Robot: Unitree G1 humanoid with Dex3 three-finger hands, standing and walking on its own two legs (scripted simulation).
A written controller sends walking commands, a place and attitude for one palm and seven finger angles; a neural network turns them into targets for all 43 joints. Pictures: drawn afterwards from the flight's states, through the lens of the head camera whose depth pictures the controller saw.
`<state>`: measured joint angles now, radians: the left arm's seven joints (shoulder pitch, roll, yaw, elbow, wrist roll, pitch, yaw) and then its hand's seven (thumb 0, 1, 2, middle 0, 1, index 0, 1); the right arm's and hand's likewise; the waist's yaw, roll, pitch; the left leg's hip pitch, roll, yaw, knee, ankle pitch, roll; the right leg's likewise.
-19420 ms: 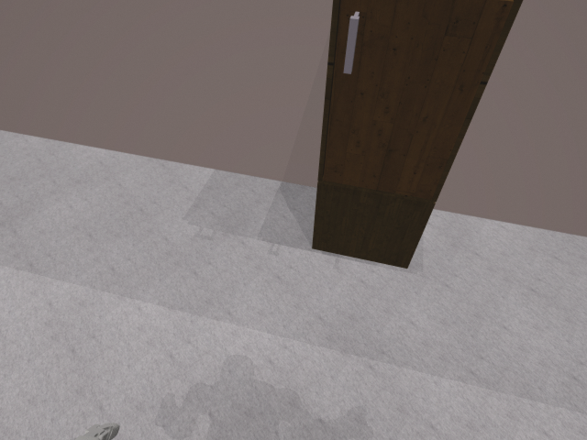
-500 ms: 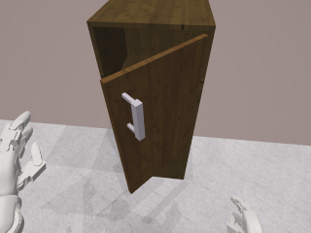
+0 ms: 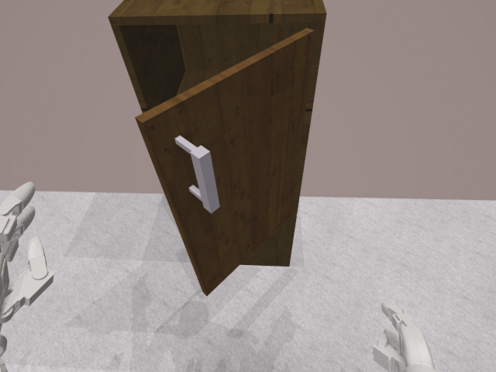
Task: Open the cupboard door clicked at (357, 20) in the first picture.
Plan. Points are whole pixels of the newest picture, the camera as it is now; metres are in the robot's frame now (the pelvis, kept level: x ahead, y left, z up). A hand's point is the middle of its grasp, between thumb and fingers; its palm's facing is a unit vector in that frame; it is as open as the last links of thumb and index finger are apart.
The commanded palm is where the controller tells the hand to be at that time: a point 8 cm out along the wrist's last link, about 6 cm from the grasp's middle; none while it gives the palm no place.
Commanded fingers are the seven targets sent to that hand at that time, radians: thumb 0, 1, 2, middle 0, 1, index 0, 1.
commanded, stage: step back with the hand held close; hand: left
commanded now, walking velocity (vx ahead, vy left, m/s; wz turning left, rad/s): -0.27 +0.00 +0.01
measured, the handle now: (197, 175) +0.38 +0.12 +0.13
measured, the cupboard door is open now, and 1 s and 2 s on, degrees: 49 49 49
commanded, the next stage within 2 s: stop stepping back and stand still in 0.94 s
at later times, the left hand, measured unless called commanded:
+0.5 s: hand out of the picture +0.11 +0.30 +0.14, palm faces +0.42 -0.79 -0.45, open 7.4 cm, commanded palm +0.06 +0.34 +0.17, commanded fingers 0.00 0.90 0.90 -0.20 -0.30 -0.20 -0.30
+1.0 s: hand out of the picture +0.05 +0.29 +0.16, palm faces +0.33 -0.85 -0.41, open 7.4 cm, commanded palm -0.02 +0.33 +0.17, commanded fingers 0.00 0.90 0.90 -0.20 -0.30 -0.20 -0.30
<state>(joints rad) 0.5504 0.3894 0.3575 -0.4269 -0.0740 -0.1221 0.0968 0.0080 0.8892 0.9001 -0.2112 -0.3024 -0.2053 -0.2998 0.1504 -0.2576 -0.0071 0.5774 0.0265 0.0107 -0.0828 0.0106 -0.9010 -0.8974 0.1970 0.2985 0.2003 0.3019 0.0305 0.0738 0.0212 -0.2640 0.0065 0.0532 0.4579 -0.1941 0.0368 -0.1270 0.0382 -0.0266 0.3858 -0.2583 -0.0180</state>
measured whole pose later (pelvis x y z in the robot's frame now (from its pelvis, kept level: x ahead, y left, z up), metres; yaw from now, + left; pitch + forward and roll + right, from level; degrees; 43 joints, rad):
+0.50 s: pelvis -0.08 +0.03 -0.01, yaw +1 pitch -1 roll -4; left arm 0.57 0.41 0.41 -0.53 -0.04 -0.19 0.16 0.01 0.89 0.90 -0.21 -0.30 -0.21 -0.30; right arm 0.23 -0.23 0.01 0.57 0.01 -0.04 -0.09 0.01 -0.90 -0.90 0.20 0.30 0.20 0.30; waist 0.01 0.03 0.05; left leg -0.43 0.00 0.04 0.58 -0.16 0.07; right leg -0.29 0.03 -0.05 0.52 -0.22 0.01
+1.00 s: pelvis -0.17 +0.04 -0.01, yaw -3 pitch -1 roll -3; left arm 0.44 0.49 0.40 -0.52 -0.08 -0.18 0.11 0.01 0.88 0.90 -0.22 -0.30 -0.21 -0.30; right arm 0.13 -0.19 0.02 0.63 0.00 -0.08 -0.07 0.01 -0.90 -0.90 0.20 0.30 0.20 0.30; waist 0.01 -0.02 0.05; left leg -0.42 -0.01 0.04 0.45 -0.01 0.09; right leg -0.26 0.09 0.04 0.83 -0.54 0.01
